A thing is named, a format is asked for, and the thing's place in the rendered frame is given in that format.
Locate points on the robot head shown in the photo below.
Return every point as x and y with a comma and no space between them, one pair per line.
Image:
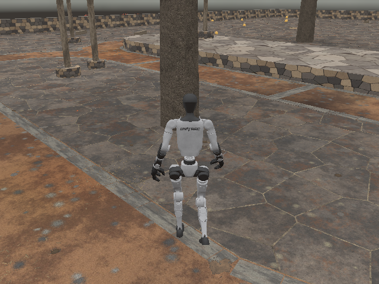
190,103

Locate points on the right robot forearm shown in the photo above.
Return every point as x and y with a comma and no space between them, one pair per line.
218,154

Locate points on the left robot forearm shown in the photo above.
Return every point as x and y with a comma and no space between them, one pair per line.
159,158

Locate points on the humanoid robot torso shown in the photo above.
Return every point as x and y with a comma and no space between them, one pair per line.
190,141

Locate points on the right robot upper arm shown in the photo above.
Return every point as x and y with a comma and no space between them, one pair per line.
211,134

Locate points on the left robot upper arm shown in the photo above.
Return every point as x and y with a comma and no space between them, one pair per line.
171,124

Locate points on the robot right hand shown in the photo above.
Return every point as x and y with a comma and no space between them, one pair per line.
221,163

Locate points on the robot left hand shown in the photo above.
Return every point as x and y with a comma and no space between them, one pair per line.
155,172

